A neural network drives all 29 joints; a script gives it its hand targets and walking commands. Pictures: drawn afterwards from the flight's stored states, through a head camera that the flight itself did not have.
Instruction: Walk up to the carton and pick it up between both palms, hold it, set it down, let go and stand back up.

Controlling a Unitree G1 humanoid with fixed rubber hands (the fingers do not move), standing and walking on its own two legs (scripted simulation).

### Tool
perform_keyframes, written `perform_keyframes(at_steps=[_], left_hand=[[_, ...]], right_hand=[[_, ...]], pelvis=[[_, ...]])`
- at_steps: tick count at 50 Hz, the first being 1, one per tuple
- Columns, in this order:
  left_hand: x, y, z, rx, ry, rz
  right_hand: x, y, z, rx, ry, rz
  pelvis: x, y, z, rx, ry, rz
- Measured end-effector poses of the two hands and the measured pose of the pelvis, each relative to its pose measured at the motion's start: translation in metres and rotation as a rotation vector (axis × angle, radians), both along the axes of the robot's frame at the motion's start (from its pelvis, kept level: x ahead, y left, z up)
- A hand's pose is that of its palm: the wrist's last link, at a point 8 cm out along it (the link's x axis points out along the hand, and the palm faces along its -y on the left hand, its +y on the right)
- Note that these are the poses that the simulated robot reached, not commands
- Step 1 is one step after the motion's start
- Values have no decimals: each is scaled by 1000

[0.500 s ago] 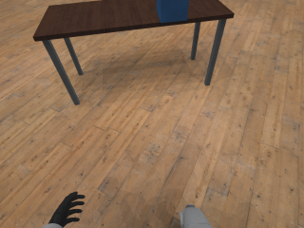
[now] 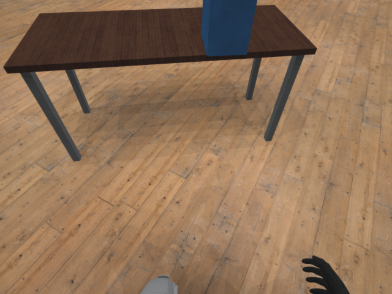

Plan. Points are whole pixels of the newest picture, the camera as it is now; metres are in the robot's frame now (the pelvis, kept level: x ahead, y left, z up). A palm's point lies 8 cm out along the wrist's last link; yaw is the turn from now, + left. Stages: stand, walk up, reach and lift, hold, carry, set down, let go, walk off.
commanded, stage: walk up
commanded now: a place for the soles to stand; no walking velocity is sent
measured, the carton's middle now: (226, 15) +1.16 -0.02 +0.07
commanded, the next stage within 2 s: none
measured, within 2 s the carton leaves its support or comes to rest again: neither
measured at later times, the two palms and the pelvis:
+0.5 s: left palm (144, 190) +0.36 +0.18 -0.07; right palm (358, 272) +0.23 -0.34 -0.13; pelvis +0.22 -0.07 +0.00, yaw -5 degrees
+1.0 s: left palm (144, 167) +0.47 +0.21 -0.12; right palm (320, 152) +0.54 -0.31 -0.07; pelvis +0.43 -0.05 +0.00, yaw -2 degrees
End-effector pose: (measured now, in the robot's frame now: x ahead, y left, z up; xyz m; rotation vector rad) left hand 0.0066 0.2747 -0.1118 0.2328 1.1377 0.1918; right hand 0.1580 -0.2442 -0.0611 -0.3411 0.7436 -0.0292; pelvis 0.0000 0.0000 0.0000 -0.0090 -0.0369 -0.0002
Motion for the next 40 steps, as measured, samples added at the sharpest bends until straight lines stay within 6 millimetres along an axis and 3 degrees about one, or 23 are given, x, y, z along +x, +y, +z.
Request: perform_keyframes(at_steps=[2, 5, 10, 13, 16, 20, 22, 25, 30, 33, 37, 40], left_hand=[[38, 1, -10, -16, -19, -40], [100, -5, -8, -26, -53, -127], [210, -21, 21, -19, -179, -256], [266, -40, 41, -26, -253, -294], [310, -62, 56, -29, -301, -317], [351, -87, 58, 10, -331, -315], [361, -94, 52, 38, -329, -291], [355, -96, 47, 66, -280, -213], [326, -88, 52, 90, -138, -108], [316, -83, 53, 92, -62, -65], [317, -80, 46, 72, 20, -29], [330, -78, 35, 41, 61, -19]], right_hand=[[3, -2, -7, -25, 10, -40], [-11, -13, -16, -29, 75, -155], [-54, -32, -18, -37, 241, -299], [-66, -44, -22, -28, 331, -344], [-56, -57, -30, -7, 377, -361], [-15, -80, -53, 35, 378, -353], [15, -89, -65, 53, 371, -326], [70, -96, -67, 67, 349, -262], [171, -104, -41, 63, 242, -170], [220, -103, -23, 57, 194, -128], [277, -97, -7, 47, 161, -90], [318, -86, 0, 42, 135, -69]], pelvis=[[19, 5, -8, 27, -14, -17], [44, 8, -7, 23, -31, -43], [82, -1, 7, 36, -45, -75], [106, -9, 14, 46, -39, -83], [134, -20, 15, 56, -30, -91], [177, -45, 4, 57, -19, -103], [196, -58, -4, 27, -26, -102], [220, -69, -4, 23, -31, -89], [258, -76, 15, 12, -28, -71], [281, -80, 24, 8, -18, -67], [314, -80, 28, -1, -5, -61], [341, -77, 26, -9, 0, -52]])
